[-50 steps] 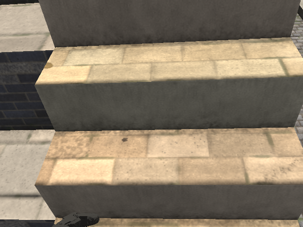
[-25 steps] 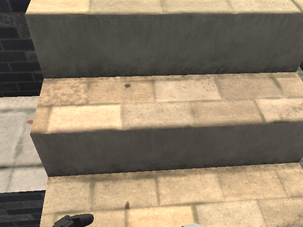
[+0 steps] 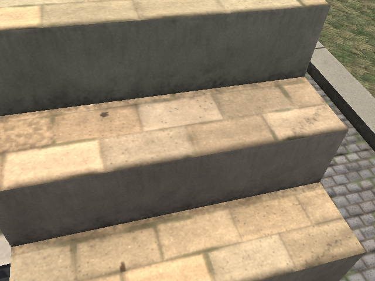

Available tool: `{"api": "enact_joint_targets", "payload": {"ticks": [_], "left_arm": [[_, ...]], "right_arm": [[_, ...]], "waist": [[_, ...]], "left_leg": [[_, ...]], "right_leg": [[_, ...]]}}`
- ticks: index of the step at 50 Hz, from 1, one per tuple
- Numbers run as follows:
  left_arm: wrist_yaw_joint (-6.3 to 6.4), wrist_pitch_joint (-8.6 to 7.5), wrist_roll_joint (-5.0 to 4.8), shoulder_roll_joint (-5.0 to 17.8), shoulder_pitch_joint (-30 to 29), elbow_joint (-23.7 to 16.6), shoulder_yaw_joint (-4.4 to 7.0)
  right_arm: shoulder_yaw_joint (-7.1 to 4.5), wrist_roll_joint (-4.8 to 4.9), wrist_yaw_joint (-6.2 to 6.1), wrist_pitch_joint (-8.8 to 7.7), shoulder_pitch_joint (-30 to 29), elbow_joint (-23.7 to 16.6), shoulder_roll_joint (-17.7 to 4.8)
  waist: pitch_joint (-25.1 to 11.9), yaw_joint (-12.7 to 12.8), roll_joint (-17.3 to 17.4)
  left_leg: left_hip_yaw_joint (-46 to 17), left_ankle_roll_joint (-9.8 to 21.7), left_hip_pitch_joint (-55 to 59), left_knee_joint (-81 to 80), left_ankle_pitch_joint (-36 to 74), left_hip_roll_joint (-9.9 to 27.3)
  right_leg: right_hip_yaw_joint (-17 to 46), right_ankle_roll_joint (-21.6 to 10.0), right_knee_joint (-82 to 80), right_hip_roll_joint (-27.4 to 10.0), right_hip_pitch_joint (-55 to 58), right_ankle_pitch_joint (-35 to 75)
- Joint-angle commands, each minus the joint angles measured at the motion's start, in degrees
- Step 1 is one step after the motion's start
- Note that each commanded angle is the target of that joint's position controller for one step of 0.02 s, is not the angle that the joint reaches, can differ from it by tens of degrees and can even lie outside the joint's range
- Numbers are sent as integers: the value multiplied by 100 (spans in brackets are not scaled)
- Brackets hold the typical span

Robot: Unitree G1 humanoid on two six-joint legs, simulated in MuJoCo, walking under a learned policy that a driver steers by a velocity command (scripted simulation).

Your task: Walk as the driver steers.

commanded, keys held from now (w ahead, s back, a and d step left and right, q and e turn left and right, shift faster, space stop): w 1.00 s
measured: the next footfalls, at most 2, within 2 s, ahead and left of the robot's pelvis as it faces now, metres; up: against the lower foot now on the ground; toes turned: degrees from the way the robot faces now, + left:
left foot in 0.34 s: -0.02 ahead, +0.17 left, +0.26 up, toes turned -3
left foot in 0.50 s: -0.07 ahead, +0.19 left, +0.00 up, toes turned +5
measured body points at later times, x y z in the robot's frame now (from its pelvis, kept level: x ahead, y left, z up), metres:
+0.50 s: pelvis +0.01 +0.08 +0.03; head +0.02 +0.07 +0.48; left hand +0.01 +0.34 -0.10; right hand +0.30 -0.05 +0.00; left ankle -0.09 +0.18 -0.70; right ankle -0.02 -0.11 -0.69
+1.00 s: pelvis +0.09 +0.04 +0.14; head +0.06 +0.04 +0.59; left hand +0.16 +0.26 +0.00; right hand +0.24 -0.20 +0.05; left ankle +0.01 +0.20 -0.34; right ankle +0.09 -0.06 -0.54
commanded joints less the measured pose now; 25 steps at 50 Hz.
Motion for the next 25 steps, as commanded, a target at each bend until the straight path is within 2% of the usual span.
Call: {"api": "enact_joint_targets", "payload": {"ticks": [1,2,3,4,5,6,7,8,9,10,11,12,13,14,15,16,17,18,19,20,21,22,23,24,25], "left_arm": [[130,120,268,1160,2240,643,373],[153,133,172,972,1534,481,316],[93,86,68,772,621,400,233],[7,13,86,523,290,420,134],[-63,-49,80,362,462,657,82],[-56,-131,107,306,715,826,16],[-58,-178,120,276,919,1018,1],[-66,-253,97,40,1432,1178,-60],[-58,-279,-39,147,2099,1307,-26],[42,-266,-43,335,2410,1317,6],[158,-254,-12,470,2475,1237,42],[275,-253,54,536,2214,1079,55],[335,-260,47,598,2110,953,84],[389,-266,18,918,1698,721,169],[419,-246,-19,925,1426,627,202],[428,-206,-94,922,1583,697,234],[433,-150,-80,1031,1287,598,267],[423,-49,-197,1052,1779,753,290],[372,28,-241,828,2134,858,235],[281,35,-157,644,1758,744,127],[137,-66,-56,903,1223,468,165],[103,-133,-101,1685,746,107,389],[51,-119,37,1900,980,-113,507],[-15,-144,109,1232,1137,-291,402],[-207,-249,97,531,1069,-419,288]], "right_arm": [[40,185,408,-554,-312,-242,177],[19,338,525,-614,-363,-305,42],[81,297,551,-641,-1165,-766,19],[182,200,475,-635,-1711,-1098,122],[243,140,379,-579,-1734,-1200,232],[373,140,333,-577,-1596,-1357,437],[486,187,321,-588,-1604,-1476,643],[507,185,354,-658,-1782,-1514,559],[504,49,393,-769,-2016,-1553,411],[550,-47,459,-827,-2030,-1680,356],[563,-70,518,-822,-1996,-1748,298],[611,-37,587,-754,-1971,-1831,370],[636,-66,578,-693,-2134,-1939,358],[673,-33,513,-624,-2019,-2006,368],[724,-125,518,-590,-2128,-2081,342],[805,-173,462,-576,-2511,-2252,483],[787,-145,433,-541,-2232,-2178,385],[825,-154,424,-571,-2505,-2260,361],[793,-172,500,-689,-2978,-2367,259],[650,-150,610,-861,-2633,-2292,-18],[367,-102,678,-964,-1711,-1896,-558],[304,6,478,-616,-1412,-1363,-352],[242,52,320,-268,-1864,-1100,-337],[192,131,203,48,-1989,-881,-438],[291,77,180,119,-1907,-657,-241]], "waist": [[-1238,714,-1391],[-767,462,-1196],[220,158,-792],[544,101,-189],[572,77,203],[686,-72,93],[654,-63,-18],[577,195,401],[341,511,511],[-50,543,339],[-459,509,306],[-656,323,213],[-750,327,380],[-665,102,142],[-772,26,345],[-804,124,151],[-1006,-96,74],[-1149,139,38],[-1021,336,384],[-1411,-21,642],[-1906,-470,450],[-1683,-438,-557],[-1084,168,-609],[-373,612,-62],[613,691,898]], "left_leg": [[-1156,-207,-3916,5936,-951,-491],[-1544,-252,-4621,7488,-842,-287],[-1436,-284,-5444,8088,-490,-136],[-1364,-305,-5889,8773,-373,-164],[-1452,-297,-6191,9634,-279,-237],[-1711,-180,-6652,10270,-185,-155],[-1847,-60,-7214,11026,-70,-196],[-1931,26,-7836,10833,228,-276],[-1808,-22,-8507,10296,148,-369],[-1849,-67,-8728,9899,-6,-345],[-1950,-123,-8508,9486,-138,-203],[-1949,-184,-7882,9169,-137,12],[-1846,-246,-7500,8732,-102,89],[-1835,-314,-6786,8102,17,303],[-1561,-322,-6163,7036,273,461],[-1455,-255,-5563,6071,127,572],[-1365,-185,-4780,5224,198,518],[-1101,-89,-4836,4678,-997,243],[-823,166,-4474,3601,-1342,46],[-742,533,-2378,2063,-9,-146],[-519,577,-25,326,2658,-116],[-535,333,-97,-1752,2347,-94],[-249,175,409,-2465,2145,-233],[-820,191,696,-3586,2395,257],[-925,124,1514,-3667,4203,762]], "right_leg": [[2888,-2165,-596,-2320,3078,2335],[3134,-2065,-1184,-2304,2111,-429],[2828,-1567,-1388,-2182,1157,-1300],[2568,-1247,-1366,-2111,605,-1099],[2277,-1119,-1389,-2064,509,-597],[2118,-924,-1289,-2091,365,-511],[2005,-844,-1302,-2144,532,-347],[1901,-767,-1057,-1834,1501,98],[2000,-823,-783,-1646,3025,977],[2124,-918,-689,-1749,3875,1563],[2210,-952,-637,-1879,4298,1781],[2239,-966,-868,-2030,3743,1524],[2150,-949,-987,-2009,3523,1490],[2042,-924,-1183,-2090,2757,1373],[1699,-806,-1276,-1952,2475,1309],[1597,-820,-1465,-2021,2047,1699],[1243,-810,-1613,-2017,1841,2008],[1002,-850,-1540,-1912,2179,2388],[498,-621,-945,-1496,2542,4258],[82,-350,-180,-1102,1896,6782],[180,-318,564,-951,1050,7256],[715,-755,604,-1232,1612,6483],[1328,-899,429,-1390,1126,4776],[1295,-639,1584,-755,257,2036],[1060,-274,4245,123,-2234,-1322]]}}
